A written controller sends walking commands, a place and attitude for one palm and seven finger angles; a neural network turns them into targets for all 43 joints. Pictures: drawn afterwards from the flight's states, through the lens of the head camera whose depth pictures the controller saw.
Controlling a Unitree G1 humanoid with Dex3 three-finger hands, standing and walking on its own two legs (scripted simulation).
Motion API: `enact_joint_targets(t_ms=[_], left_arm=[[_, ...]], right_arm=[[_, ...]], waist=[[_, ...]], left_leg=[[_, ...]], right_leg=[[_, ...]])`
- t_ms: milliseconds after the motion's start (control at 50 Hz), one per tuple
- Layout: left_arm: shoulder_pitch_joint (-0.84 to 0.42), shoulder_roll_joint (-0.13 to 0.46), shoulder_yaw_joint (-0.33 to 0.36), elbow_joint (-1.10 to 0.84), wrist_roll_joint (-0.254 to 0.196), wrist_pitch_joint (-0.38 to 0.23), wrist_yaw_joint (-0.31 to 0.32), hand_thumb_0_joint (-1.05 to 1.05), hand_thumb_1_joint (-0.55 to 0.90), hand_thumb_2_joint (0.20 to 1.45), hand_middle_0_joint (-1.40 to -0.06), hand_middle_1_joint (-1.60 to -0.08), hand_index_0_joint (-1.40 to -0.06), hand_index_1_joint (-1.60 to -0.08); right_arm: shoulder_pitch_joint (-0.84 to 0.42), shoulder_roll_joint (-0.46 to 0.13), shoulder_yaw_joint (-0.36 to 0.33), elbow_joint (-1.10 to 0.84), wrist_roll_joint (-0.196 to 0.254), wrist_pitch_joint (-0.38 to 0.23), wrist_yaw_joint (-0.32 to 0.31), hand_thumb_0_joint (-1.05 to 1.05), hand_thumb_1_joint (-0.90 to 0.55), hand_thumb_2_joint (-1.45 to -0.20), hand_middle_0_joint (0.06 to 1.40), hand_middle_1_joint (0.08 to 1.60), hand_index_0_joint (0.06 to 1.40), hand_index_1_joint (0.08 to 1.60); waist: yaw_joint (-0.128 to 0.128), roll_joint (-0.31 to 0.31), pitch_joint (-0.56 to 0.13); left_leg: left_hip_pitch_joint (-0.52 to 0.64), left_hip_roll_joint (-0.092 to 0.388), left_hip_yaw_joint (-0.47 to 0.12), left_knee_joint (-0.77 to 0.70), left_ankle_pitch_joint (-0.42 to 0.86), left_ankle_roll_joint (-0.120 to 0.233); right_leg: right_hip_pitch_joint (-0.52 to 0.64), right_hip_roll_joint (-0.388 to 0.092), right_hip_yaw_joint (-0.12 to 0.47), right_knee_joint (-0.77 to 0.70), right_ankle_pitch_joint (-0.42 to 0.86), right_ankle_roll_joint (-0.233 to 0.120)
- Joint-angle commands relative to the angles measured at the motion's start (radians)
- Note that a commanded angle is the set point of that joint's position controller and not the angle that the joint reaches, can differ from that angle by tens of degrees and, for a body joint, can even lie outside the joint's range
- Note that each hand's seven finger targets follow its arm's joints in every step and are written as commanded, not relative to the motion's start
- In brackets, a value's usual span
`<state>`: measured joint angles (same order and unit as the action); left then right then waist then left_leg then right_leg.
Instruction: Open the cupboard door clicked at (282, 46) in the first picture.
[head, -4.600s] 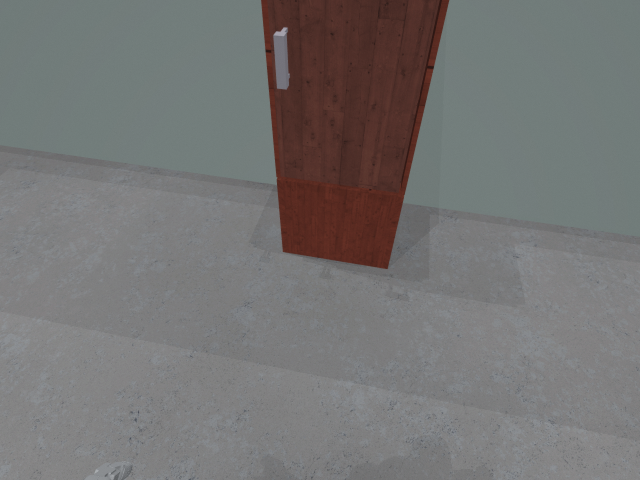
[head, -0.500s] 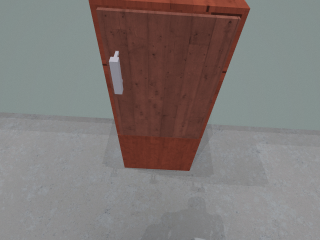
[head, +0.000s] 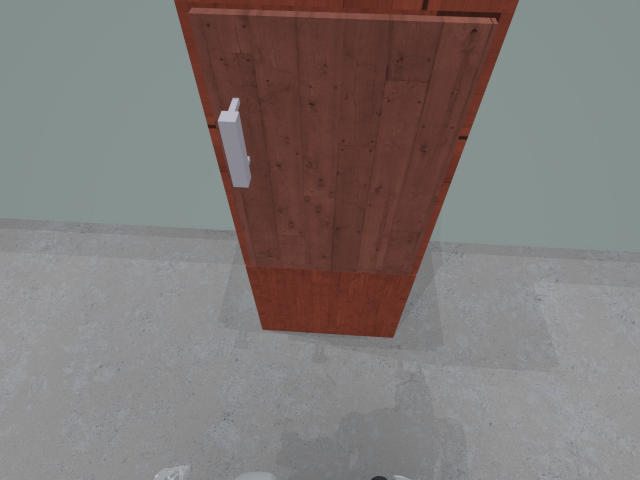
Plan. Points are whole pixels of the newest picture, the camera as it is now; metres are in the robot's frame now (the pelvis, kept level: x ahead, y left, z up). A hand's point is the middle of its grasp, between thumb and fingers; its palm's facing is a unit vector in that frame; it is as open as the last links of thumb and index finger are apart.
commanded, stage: come to a stop and stand still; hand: left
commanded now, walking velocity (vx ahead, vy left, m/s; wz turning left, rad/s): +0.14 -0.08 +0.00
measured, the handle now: (238, 143) +0.59 +0.18 +0.07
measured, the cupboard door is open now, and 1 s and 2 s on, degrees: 0 0 0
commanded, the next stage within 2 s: look again from close up in 1.02 s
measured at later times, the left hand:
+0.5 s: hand out of the picture -0.01 +0.19 -0.16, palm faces -0.04 -0.98 -0.18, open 7.4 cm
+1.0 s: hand out of the picture +0.00 +0.12 -0.17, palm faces +0.04 -0.98 -0.20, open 7.3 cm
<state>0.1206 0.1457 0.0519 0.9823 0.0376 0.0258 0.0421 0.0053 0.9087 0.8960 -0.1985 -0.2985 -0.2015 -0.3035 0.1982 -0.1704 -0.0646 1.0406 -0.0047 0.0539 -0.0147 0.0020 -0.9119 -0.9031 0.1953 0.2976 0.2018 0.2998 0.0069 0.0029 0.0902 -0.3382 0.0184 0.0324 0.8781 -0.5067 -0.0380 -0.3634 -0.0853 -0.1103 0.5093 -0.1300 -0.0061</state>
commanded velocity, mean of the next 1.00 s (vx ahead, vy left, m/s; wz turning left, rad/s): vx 0.05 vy -0.06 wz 0.00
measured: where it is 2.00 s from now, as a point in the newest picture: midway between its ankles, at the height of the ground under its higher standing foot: outside the picture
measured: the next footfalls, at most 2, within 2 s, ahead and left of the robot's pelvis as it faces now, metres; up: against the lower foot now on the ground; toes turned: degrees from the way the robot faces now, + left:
left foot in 0.06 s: +0.04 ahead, +0.09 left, +0.00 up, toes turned -1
right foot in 0.54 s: +0.00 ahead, -0.12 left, +0.00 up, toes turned -4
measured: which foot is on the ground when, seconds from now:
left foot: up 0.00-0.04, down 0.06-1.00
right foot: down 0.00-0.06, up 0.08-0.52, down 0.54-1.00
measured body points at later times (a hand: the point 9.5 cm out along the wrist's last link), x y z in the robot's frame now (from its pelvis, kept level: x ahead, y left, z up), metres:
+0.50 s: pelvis -0.02 +0.01 +0.01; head +0.01 +0.02 +0.46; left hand -0.01 +0.25 -0.15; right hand -0.07 -0.21 -0.14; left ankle -0.03 +0.13 -0.73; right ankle -0.05 -0.12 -0.71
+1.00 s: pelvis +0.00 -0.05 +0.01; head +0.01 -0.05 +0.46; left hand +0.00 +0.18 -0.15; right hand +0.01 -0.27 -0.16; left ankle -0.02 +0.11 -0.73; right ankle -0.04 -0.12 -0.73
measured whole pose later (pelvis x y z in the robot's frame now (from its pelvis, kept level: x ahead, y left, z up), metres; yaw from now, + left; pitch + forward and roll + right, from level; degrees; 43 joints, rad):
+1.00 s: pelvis +0.00 -0.05 +0.01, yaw -1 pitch -1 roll +0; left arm 0.27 0.13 0.01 1.15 0.01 0.00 0.04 0.01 0.93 0.90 -0.20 -0.30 -0.20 -0.30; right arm 0.25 -0.15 -0.01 1.16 -0.01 0.00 -0.05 0.01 -0.93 -0.90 0.20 0.30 0.20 0.30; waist 0.00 0.02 0.03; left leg -0.14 0.09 0.04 0.42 -0.26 -0.07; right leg -0.10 0.03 -0.10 0.41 -0.30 -0.05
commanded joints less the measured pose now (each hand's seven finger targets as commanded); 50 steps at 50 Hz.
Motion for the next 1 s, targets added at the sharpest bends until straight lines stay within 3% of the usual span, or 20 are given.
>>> enact_joint_targets(t_ms=[0, 20, 40, 60, 80, 100, 180, 320, 380, 440, 480, 500, 520, 540, 560, 580, 660, 720, 800, 980], left_arm=[[0.049, 0.197, 0.047, -0.040, -0.006, 0.002, 0.002, 0.000, 0.900, 0.900, -0.200, -0.300, -0.200, -0.300], [0.045, 0.162, 0.035, -0.042, -0.016, 0.008, -0.002, 0.000, 0.900, 0.900, -0.200, -0.300, -0.200, -0.300], [0.060, 0.093, 0.020, -0.050, -0.029, 0.014, -0.008, 0.000, 0.900, 0.900, -0.200, -0.300, -0.200, -0.300], [0.028, 0.069, 0.013, -0.056, -0.026, 0.018, -0.009, 0.000, 0.900, 0.900, -0.200, -0.300, -0.200, -0.300], [0.032, 0.092, 0.017, -0.053, -0.020, 0.013, -0.018, 0.000, 0.900, 0.900, -0.200, -0.300, -0.200, -0.300], [0.038, 0.098, 0.024, -0.025, -0.009, 0.022, -0.022, 0.000, 0.900, 0.900, -0.200, -0.300, -0.200, -0.300], [0.147, 0.110, 0.026, 0.041, -0.007, 0.010, -0.045, 0.000, 0.900, 0.900, -0.200, -0.300, -0.200, -0.300], [0.100, 0.097, 0.017, 0.014, -0.008, 0.009, -0.052, 0.000, 0.900, 0.900, -0.200, -0.300, -0.200, -0.300], [0.091, 0.074, 0.004, 0.019, -0.016, 0.003, -0.051, 0.000, 0.900, 0.900, -0.200, -0.300, -0.200, -0.300], [0.145, 0.048, -0.005, 0.047, -0.024, -0.009, -0.045, 0.000, 0.900, 0.900, -0.200, -0.300, -0.200, -0.300], [0.206, 0.056, -0.006, 0.081, -0.025, -0.022, -0.038, 0.000, 0.900, 0.900, -0.200, -0.300, -0.200, -0.300], [0.234, 0.079, -0.003, 0.097, -0.024, -0.031, -0.031, 0.000, 0.900, 0.900, -0.200, -0.300, -0.200, -0.300], [0.247, 0.128, 0.000, 0.111, -0.022, -0.041, -0.020, 0.000, 0.900, 0.900, -0.200, -0.300, -0.200, -0.300], [0.234, 0.171, 0.002, 0.114, -0.025, -0.045, -0.016, 0.000, 0.900, 0.900, -0.200, -0.300, -0.200, -0.300], [0.213, 0.168, -0.002, 0.107, -0.024, -0.041, -0.017, 0.000, 0.900, 0.900, -0.200, -0.300, -0.200, -0.300], [0.198, 0.153, 0.002, 0.107, -0.022, -0.043, -0.013, 0.000, 0.900, 0.900, -0.200, -0.300, -0.200, -0.300], [0.166, 0.094, -0.021, 0.118, -0.032, -0.047, -0.008, 0.000, 0.900, 0.900, -0.200, -0.300, -0.200, -0.300], [0.176, 0.078, -0.027, 0.117, -0.042, -0.044, -0.007, 0.000, 0.900, 0.900, -0.200, -0.300, -0.200, -0.300], [0.193, 0.095, -0.023, 0.128, -0.037, -0.038, -0.004, 0.000, 0.900, 0.900, -0.200, -0.300, -0.200, -0.300], [0.218, 0.102, -0.025, 0.135, -0.031, -0.042, 0.000, 0.000, 0.900, 0.900, -0.200, -0.300, -0.200, -0.300]], right_arm=[[0.210, -0.022, -0.001, -0.005, -0.004, -0.032, -0.001, 0.000, -0.900, -0.900, 0.200, 0.300, 0.200, 0.300], [0.236, -0.048, 0.000, 0.002, -0.006, -0.042, -0.003, 0.000, -0.900, -0.900, 0.200, 0.300, 0.200, 0.300], [0.210, -0.121, -0.011, -0.014, -0.018, -0.053, -0.006, 0.000, -0.900, -0.900, 0.200, 0.300, 0.200, 0.300], [0.125, -0.166, -0.012, -0.052, -0.026, -0.051, -0.012, 0.000, -0.900, -0.900, 0.200, 0.300, 0.200, 0.300], [0.050, -0.157, -0.001, -0.080, -0.031, -0.053, -0.015, 0.000, -0.900, -0.900, 0.200, 0.300, 0.200, 0.300], [0.020, -0.148, 0.002, -0.074, -0.033, -0.061, -0.021, 0.000, -0.900, -0.900, 0.200, 0.300, 0.200, 0.300], [0.072, -0.128, 0.005, -0.053, -0.021, -0.073, -0.035, 0.000, -0.900, -0.900, 0.200, 0.300, 0.200, 0.300], [0.228, -0.136, -0.009, 0.007, -0.026, -0.080, -0.047, 0.000, -0.900, -0.900, 0.200, 0.300, 0.200, 0.300], [0.227, -0.137, -0.008, 0.025, -0.028, -0.078, -0.044, 0.000, -0.900, -0.900, 0.200, 0.300, 0.200, 0.300], [0.195, -0.141, -0.006, 0.036, -0.026, -0.071, -0.037, 0.000, -0.900, -0.900, 0.200, 0.300, 0.200, 0.300], [0.185, -0.126, -0.003, 0.050, -0.015, -0.072, -0.034, 0.000, -0.900, -0.900, 0.200, 0.300, 0.200, 0.300], [0.190, -0.095, 0.004, 0.053, -0.009, -0.074, -0.030, 0.000, -0.900, -0.900, 0.200, 0.300, 0.200, 0.300], [0.191, -0.041, 0.018, 0.051, -0.001, -0.074, -0.025, 0.000, -0.900, -0.900, 0.200, 0.300, 0.200, 0.300], [0.173, -0.003, 0.035, 0.039, -0.002, -0.069, -0.021, 0.000, -0.900, -0.900, 0.200, 0.300, 0.200, 0.300], [0.164, -0.010, 0.031, 0.038, -0.008, -0.064, -0.018, 0.000, -0.900, -0.900, 0.200, 0.300, 0.200, 0.300], [0.154, -0.001, 0.032, 0.044, -0.015, -0.051, -0.019, 0.000, -0.900, -0.900, 0.200, 0.300, 0.200, 0.300], [0.203, -0.003, 0.040, 0.096, -0.009, -0.055, -0.026, 0.000, -0.900, -0.900, 0.200, 0.300, 0.200, 0.300], [0.204, -0.023, 0.044, 0.116, -0.010, -0.065, -0.030, 0.000, -0.900, -0.900, 0.200, 0.300, 0.200, 0.300], [0.165, -0.027, 0.043, 0.118, -0.007, -0.061, -0.035, 0.000, -0.900, -0.900, 0.200, 0.300, 0.200, 0.300], [0.125, -0.043, 0.042, 0.102, -0.005, -0.055, -0.036, 0.000, -0.900, -0.900, 0.200, 0.300, 0.200, 0.300]], waist=[[-0.032, -0.178, -0.182], [-0.045, -0.079, -0.166], [-0.038, 0.184, -0.113], [-0.038, 0.292, -0.003], [-0.008, 0.195, 0.035], [-0.003, 0.229, 0.050], [0.002, 0.085, 0.035], [-0.064, 0.106, -0.026], [-0.071, 0.163, -0.049], [-0.042, 0.186, -0.087], [-0.007, 0.130, -0.107], [0.002, 0.069, -0.124], [0.000, -0.061, -0.127], [-0.001, -0.177, -0.084], [-0.005, -0.135, -0.062], [-0.001, -0.226, -0.032], [-0.030, -0.120, -0.016], [-0.020, -0.026, -0.046], [-0.010, 0.029, -0.020], [-0.013, -0.029, -0.060]], left_leg=[[0.198, -0.011, 0.043, -0.384, 0.212, 0.013], [0.256, 0.026, -0.013, -0.494, 0.230, 0.021], [0.188, 0.210, -0.278, -0.661, 0.060, 0.071], [-0.013, 0.324, -0.415, -0.783, -0.077, 0.122], [-0.119, 0.342, -0.401, -0.813, -0.155, 0.167], [-0.121, 0.293, -0.366, -0.822, -0.133, 0.137], [0.120, 0.237, -0.219, -0.748, 0.063, 0.130], [0.324, 0.298, -0.229, -0.680, 0.368, 0.192], [0.306, 0.280, -0.197, -0.642, 0.459, 0.196], [0.244, 0.244, -0.168, -0.589, 0.520, 0.177], [0.173, 0.196, -0.125, -0.510, 0.508, 0.127], [0.105, 0.154, -0.079, -0.466, 0.430, 0.083], [0.005, 0.097, -0.013, -0.394, 0.279, 0.039], [-0.030, 0.048, 0.033, -0.363, 0.109, 0.015], [0.015, 0.051, 0.022, -0.334, 0.078, 0.019], [0.013, 0.054, 0.020, -0.292, 0.082, 0.021], [0.078, 0.078, -0.001, -0.379, 0.261, 0.019], [0.177, 0.107, -0.020, -0.462, 0.529, 0.026], [0.184, 0.112, 0.000, -0.462, 0.550, 0.022], [0.229, 0.107, 0.009, -0.476, 0.501, 0.019]], right_leg=[[0.065, -0.166, 0.197, -0.120, -0.063, -0.093], [-0.019, -0.103, 0.150, -0.051, -0.219, -0.042], [-0.127, 0.002, 0.080, 0.102, -0.321, 0.020], [-0.120, 0.050, 0.084, 0.204, -0.347, 0.036], [-0.054, 0.022, 0.136, 0.276, -0.272, 0.028], [-0.059, 0.034, 0.161, 0.339, -0.250, 0.033], [-0.202, 0.059, 0.153, 0.491, -0.153, 0.044], [-0.217, 0.025, 0.130, 0.367, -0.226, 0.055], [-0.113, 0.032, 0.091, 0.240, -0.292, 0.045], [0.041, 0.061, 0.054, 0.078, -0.263, 0.032], [0.198, 0.065, 0.037, -0.127, -0.061, 0.030], [0.299, 0.018, 0.087, -0.183, 0.018, 0.023], [0.376, -0.111, 0.221, -0.206, 0.062, -0.014], [0.311, -0.203, 0.289, -0.246, 0.067, -0.067], [0.220, -0.219, 0.278, -0.262, -0.021, -0.099], [0.186, -0.177, 0.281, -0.286, -0.037, -0.106], [0.214, -0.118, 0.171, -0.174, 0.290, -0.098], [0.197, -0.044, 0.119, -0.145, 0.238, -0.040], [0.217, -0.038, 0.118, -0.156, 0.274, -0.019], [0.248, -0.042, 0.120, -0.175, 0.321, -0.013]])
